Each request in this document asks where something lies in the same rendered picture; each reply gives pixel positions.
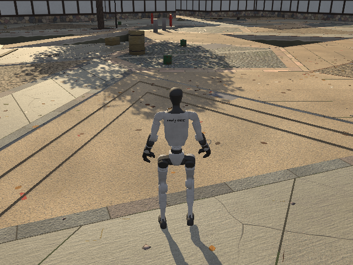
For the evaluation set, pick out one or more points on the robot left upper arm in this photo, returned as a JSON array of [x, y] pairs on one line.
[[155, 126]]

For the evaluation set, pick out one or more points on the left robot foot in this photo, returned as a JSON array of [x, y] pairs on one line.
[[163, 223]]

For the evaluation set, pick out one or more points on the robot right upper arm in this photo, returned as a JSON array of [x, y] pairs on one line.
[[196, 125]]

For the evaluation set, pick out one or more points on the robot left forearm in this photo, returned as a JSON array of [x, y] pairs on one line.
[[148, 145]]

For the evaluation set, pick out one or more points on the robot head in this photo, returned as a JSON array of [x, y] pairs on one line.
[[176, 95]]

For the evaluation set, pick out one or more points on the left robot hand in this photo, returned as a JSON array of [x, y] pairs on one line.
[[150, 154]]

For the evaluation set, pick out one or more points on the robot right forearm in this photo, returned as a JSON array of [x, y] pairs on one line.
[[204, 143]]

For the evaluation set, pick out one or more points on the right robot hand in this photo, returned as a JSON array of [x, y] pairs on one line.
[[208, 152]]

